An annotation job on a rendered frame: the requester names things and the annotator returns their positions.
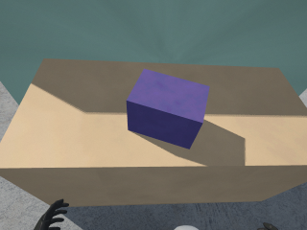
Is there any carton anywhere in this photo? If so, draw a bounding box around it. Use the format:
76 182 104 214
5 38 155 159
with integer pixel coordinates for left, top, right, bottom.
126 68 210 149

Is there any pedestal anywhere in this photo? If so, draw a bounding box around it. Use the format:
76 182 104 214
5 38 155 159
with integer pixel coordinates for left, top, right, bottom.
0 58 307 207

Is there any left robot hand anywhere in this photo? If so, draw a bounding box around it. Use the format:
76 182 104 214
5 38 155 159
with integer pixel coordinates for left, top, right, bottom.
34 199 69 230

